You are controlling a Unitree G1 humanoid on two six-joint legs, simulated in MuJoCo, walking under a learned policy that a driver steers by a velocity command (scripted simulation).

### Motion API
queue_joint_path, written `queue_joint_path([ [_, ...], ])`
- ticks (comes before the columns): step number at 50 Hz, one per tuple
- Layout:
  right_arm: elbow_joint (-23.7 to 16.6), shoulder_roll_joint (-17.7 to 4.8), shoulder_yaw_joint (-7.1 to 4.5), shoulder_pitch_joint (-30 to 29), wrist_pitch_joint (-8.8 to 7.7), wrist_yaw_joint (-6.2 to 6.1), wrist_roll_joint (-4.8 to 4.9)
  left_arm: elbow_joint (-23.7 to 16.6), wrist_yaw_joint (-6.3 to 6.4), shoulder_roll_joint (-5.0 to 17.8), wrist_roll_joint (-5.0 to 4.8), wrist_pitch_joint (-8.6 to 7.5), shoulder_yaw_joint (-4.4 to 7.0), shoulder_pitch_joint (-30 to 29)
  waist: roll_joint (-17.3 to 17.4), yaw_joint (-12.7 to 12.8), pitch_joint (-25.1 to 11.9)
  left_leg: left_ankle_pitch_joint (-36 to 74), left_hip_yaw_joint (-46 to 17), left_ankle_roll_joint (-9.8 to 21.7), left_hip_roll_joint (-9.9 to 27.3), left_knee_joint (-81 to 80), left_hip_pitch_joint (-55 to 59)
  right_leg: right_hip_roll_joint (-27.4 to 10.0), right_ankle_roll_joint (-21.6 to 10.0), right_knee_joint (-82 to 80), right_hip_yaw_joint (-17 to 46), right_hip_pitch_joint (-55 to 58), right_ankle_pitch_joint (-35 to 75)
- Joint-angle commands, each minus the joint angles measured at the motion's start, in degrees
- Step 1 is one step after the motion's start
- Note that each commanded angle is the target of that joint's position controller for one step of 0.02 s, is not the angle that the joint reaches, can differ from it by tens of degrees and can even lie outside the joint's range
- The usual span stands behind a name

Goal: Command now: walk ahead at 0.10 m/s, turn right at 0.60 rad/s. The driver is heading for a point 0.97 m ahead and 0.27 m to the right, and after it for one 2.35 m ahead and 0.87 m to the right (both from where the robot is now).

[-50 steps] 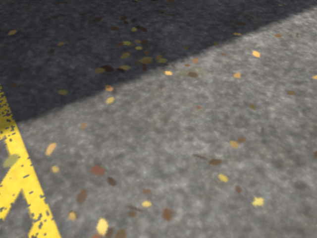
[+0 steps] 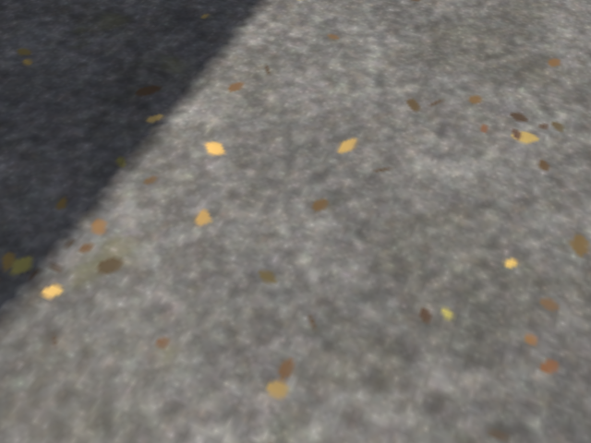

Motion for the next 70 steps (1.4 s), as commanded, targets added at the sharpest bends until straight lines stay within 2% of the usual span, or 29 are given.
queue_joint_path([
  [1, -3.1, -10.4, -3.15, -1.6, -0.2, -0.44, 0.62, -3.9, -0.52, 3.1, 0.21, -0.62, 0.63, 2.3, 8.6, -0.3, -12.6, 4.2, -10.9, 12.4, 16.5, -10.4, 9.8, -2.7, -0.7, -6.0, -0.7, 3.1, 3.7],
  [6, -2.0, -13.6, -4.42, -1.5, -0.31, 0.66, 2.73, -3.5, -2.54, 4.4, 0.05, -1.23, 1.01, 2.2, 10.0, 0.3, -9.9, -18.2, -9.0, 9.5, 17.4, -14.5, 5.6, -1.9, -5.2, -18.7, -5.3, 11.1, 4.5],
  [9, -0.9, -12.2, -4.13, -1.8, -0.04, 0.93, 3.57, 0.6, -3.04, 4.0, -0.06, -1.62, 1.61, 8.4, 7.3, 3.7, -9.0, -26.0, -4.3, 5.5, 15.0, -8.8, 0.8, 0.9, -8.8, -31.3, -8.8, 22.6, 7.7],
  [10, -0.8, -9.1, -3.34, -2.1, 0.01, 1.15, 3.04, 3.0, -2.72, 5.0, -0.44, -1.75, 2.26, 13.5, 2.5, 5.3, -8.2, -27.8, -0.2, 2.6, 11.5, 0.9, -4.6, 0.4, -11.1, -36.1, -5.0, 28.6, 3.9],
  [11, -2.1, -4.1, -1.83, -4.1, -0.25, 2.04, 1.53, 3.6, -1.88, 9.0, -0.61, -2.2, 3.23, 18.4, -11.3, 6.5, -6.5, -29.5, 5.7, -2.3, 4.7, 24.4, -18.8, -12.5, -16.7, -43.4, 15.9, 35.1, -3.7],
  [12, -5.3, -6.1, -2.52, -7.3, -1.59, 2.13, 2.06, 0.8, -2.46, 14.7, 0.66, -3.89, 3.81, 14.9, -13.3, 5.2, -2.5, -29.3, -3.7, -2.6, -1.5, 32.4, -33.3, -19.9, -25.0, -51.4, 39.2, 31.4, -17.0],
  [14, -4.6, -11.3, -3.98, -6.8, -3.78, 2.69, 3.22, -0.4, -2.35, 8.6, 0.92, -6.63, 1.97, 8.6, -7.7, 2.3, 0.5, -15.1, -8.9, -0.8, 2.8, 33.6, -34.5, -17.5, -21.7, -53.5, 31.1, 30.5, -10.9],
  [17, -1.8, -9.9, -3.86, -5.4, -4.75, 2.82, 1.03, -0.1, -1.57, 5.7, 0.6, -7.02, 0.71, 8.2, -5.7, 1.4, -2.0, -3.3, -7.7, -2.9, 3.1, 27.9, -27.8, -11.9, -17.5, -52.2, 19.4, 30.6, 7.1],
  [22, -1.9, -6.2, -2.34, -9.3, -4.48, 3.54, 1.93, 2.0, -0.68, 5.9, 0.72, -7.27, 0.82, 12.2, -5.7, 3.7, -2.1, 8.5, -5.9, -5.3, 1.2, 14.9, -20.4, -8.5, -15.2, -52.0, 10.0, 28.4, 18.6],
  [28, -4.5, -5.8, -1.32, -15.1, -5.3, 4.97, 2.5, 5.5, -0.82, 6.6, -0.09, -6.81, 1.18, 15.8, -5.4, 6.1, 2.2, 7.7, -5.1, -3.1, 0.9, 6.1, -19.1, -11.5, -15.6, -50.4, 10.2, 30.3, 21.9],
  [31, -4.0, -7.5, -1.77, -11.7, -5.78, 5.07, 2.29, 6.3, -0.69, 7.4, -0.18, -6.34, 1.51, 14.6, -6.8, 3.8, 0.8, 3.4, -4.0, -0.5, -0.1, 4.4, -13.7, -12.9, -14.2, -46.7, 10.3, 32.9, 33.5],
  [33, -1.2, -10.5, -3.42, -0.8, -5.77, 4.06, 1.84, 6.4, -0.59, 7.4, 0.1, -5.92, 1.33, 13.1, -6.9, -2.1, -7.4, 2.6, -0.7, 2.6, -3.5, 3.4, 2.2, -9.5, -12.2, -33.5, 6.8, 32.4, 56.1],
  [34, 0.8, -12.7, -4.15, 9.4, -5.6, 3.51, 1.46, 5.9, -0.49, 5.9, 0.72, -5.85, 0.6, 13.0, -5.4, -6.6, -15.3, 3.9, -5.5, 5.6, 1.4, 6.4, 19.6, -7.3, -10.4, -20.5, 5.5, 23.5, 52.0],
  [35, 2.3, -18.3, -5.59, 18.0, -5.24, 3.14, 0.45, 4.9, -0.97, -0.2, 0.65, -6.56, -1.14, 20.1, 10.4, -5.5, -27.0, -7.0, -32.6, 15.4, 17.7, 4.9, 43.9, 1.6, -5.6, 4.2, 2.8, 1.1, 25.2],
  [36, 3.8, -13.6, -4.26, 19.6, -5.27, 3.68, 1.7, 5.8, -1.05, 0.9, -0.15, -7.74, -1.29, 18.9, 16.9, -6.4, -30.4, -16.2, -50.0, 17.0, 21.6, -6.6, 45.9, 6.2, -5.2, 13.6, 8.7, -6.3, -6.1],
  [37, 3.6, -11.0, -3.34, 14.8, -5.06, 3.31, 2.46, 4.4, -1.5, 5.5, -1.83, -8.39, 0.06, 12.2, 12.6, -6.2, -18.7, -21.5, -42.4, 14.1, 20.1, -8.4, 37.6, 2.3, -5.8, 17.3, 8.4, -12.5, -4.3],
  [38, 3.0, -9.5, -2.88, 11.1, -4.67, 2.82, 2.15, 3.1, -1.69, 5.7, -1.86, -8.93, -0.22, 7.3, 7.4, -5.1, -12.5, -19.2, -34.7, 12.4, 18.0, -9.3, 28.8, -1.0, -6.6, 15.5, 5.5, -12.4, 0.2],
  [40, 2.6, -6.9, -1.93, 6.6, -4.79, 2.66, 0.76, 3.0, -1.7, 4.5, -0.09, -8.96, 0.08, 4.8, 5.0, -1.2, -6.1, -9.0, -25.1, 10.9, 13.5, -12.5, 15.0, -5.4, -6.9, 7.9, 3.7, -7.8, 6.9],
  [44, 3.9, -7.9, -2.07, 6.3, -5.78, 2.43, 1.52, 3.4, -1.64, 0.8, 0.45, -7.54, -0.81, 5.4, 6.0, 1.2, -3.7, 0.9, -17.2, 12.7, 11.9, -17.5, 7.7, -7.1, -4.8, 0.4, 1.9, -5.9, 10.7],
  [49, 5.0, -10.1, -2.42, 9.6, -5.27, 1.66, 2.29, 0.5, -2.63, -1.2, 0.72, -8.89, -2.01, -5.9, 4.2, -2.3, -1.7, 7.4, -8.4, 9.9, 8.0, -18.3, 7.6, -5.0, -3.8, -21.6, -1.7, -3.6, 28.6],
  [54, 7.6, -11.9, -2.84, 15.5, -3.58, 1.29, 3.03, -1.9, -4.28, 0.2, -0.06, -9.51, -1.73, -12.7, 4.2, -4.2, -1.0, 8.2, -9.7, 8.4, 12.6, -15.1, 17.9, -3.0, -5.5, -30.9, -1.2, -3.9, 29.6],
  [56, 8.1, -12.6, -3.12, 15.7, -2.72, 1.04, 2.98, -2.0, -4.64, 1.6, 0.08, -9.48, -1.18, -11.5, 4.8, -2.6, -2.2, 14.5, -10.0, 7.3, 14.0, -11.2, 22.1, -2.0, -7.0, -32.2, -1.6, -1.8, 24.6],
  [58, 7.8, -12.4, -2.89, 14.1, -1.93, 0.79, 2.69, 1.0, -4.31, 4.9, 0.37, -9.36, 0.73, -0.4, 4.9, 3.9, -9.2, 29.9, -7.1, 5.1, 10.9, 3.1, 21.4, 1.1, -9.7, -34.0, -4.6, 13.6, 22.3],
  [59, 6.8, -9.8, -1.69, 14.5, -1.87, 0.61, 1.64, 3.2, -3.74, 8.1, 0.71, -9.09, 1.97, 9.4, 2.3, 7.9, -17.3, 22.1, -5.0, 3.1, 8.1, 18.0, 12.7, -4.3, -12.6, -31.4, 0.7, 30.0, 23.1],
  [60, 5.0, -2.7, 0.58, 21.9, -3.04, 1.11, 1.25, 4.1, -3.53, 14.9, 1.45, -8.86, 3.37, 13.9, -12.1, 4.8, -25.7, -6.6, -3.2, -1.2, -2.0, 41.5, -11.3, -19.4, -22.5, -34.3, 28.5, 52.0, 13.6],
  [61, 6.2, -5.8, 0.11, 20.2, -4.35, 1.51, 2.14, 4.2, -3.72, 9.7, 0.61, -8.81, 2.18, 15.4, -12.6, 6.7, -29.3, -26.9, -11.2, -1.0, -3.2, 48.9, -19.3, -21.4, -24.1, -42.6, 41.5, 54.0, 6.7],
  [62, 4.5, -10.5, -1.19, 14.3, -5.15, 1.9, 3.77, 3.9, -3.63, 6.8, 0.54, -8.91, 1.02, 11.0, -8.6, 6.5, -19.5, -23.9, -11.4, -0.1, 0.4, 51.5, -24.3, -19.3, -20.9, -43.4, 32.7, 47.2, 5.8],
  [64, 3.3, -9.6, -1.12, 8.6, -5.45, 1.77, 2.89, 3.2, -3.65, 4.1, 0.96, -8.86, 0.07, 3.8, -2.1, 3.5, -9.8, -15.1, -9.0, -0.1, 5.2, 45.3, -22.1, -14.7, -18.5, -45.9, 19.7, 31.6, 16.2],
  [70, 3.2, -5.9, -0.64, 7.4, -2.72, 1.41, 1.57, 5.4, -3.48, 4.4, 1.02, -10.41, 0.25, 1.7, -1.9, -0.6, -4.8, -3.8, -8.3, -3.3, 7.8, 31.7, -17.4, -11.1, -19.2, -53.9, 7.3, 19.7, 27.5],
])
Keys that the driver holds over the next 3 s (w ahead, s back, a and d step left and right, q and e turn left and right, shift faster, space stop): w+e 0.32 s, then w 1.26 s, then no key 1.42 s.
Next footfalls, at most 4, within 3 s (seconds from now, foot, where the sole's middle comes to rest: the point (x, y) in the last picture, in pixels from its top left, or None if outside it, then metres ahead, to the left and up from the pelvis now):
0.20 right None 0.05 -0.14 -0.77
0.68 left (304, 436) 0.44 0.00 -0.77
1.18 right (439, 338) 0.66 -0.32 -0.77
1.68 left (367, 219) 1.02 -0.18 -0.77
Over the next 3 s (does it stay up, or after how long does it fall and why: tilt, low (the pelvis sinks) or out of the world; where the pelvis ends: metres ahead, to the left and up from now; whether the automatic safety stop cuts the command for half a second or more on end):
stays up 0.96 -0.27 0.00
